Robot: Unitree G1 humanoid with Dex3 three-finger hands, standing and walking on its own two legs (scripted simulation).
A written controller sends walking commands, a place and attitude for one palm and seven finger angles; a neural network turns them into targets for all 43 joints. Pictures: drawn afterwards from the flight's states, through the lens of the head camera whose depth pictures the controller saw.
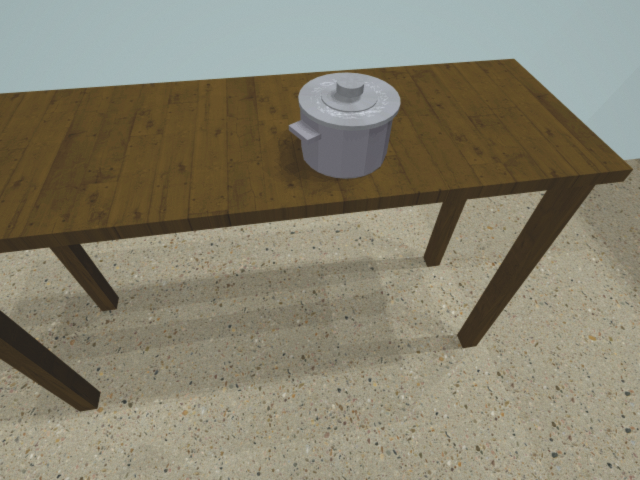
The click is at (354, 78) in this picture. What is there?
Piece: lid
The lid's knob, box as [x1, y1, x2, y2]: [336, 75, 363, 97]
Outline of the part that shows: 337,79 336,90 339,94 351,97 357,96 362,93 363,80 360,77 354,75 344,75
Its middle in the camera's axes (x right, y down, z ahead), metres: +0.05 -0.25 +0.64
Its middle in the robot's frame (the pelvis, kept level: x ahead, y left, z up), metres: +0.67 -0.01 +0.15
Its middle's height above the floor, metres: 0.93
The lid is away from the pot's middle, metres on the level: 0.00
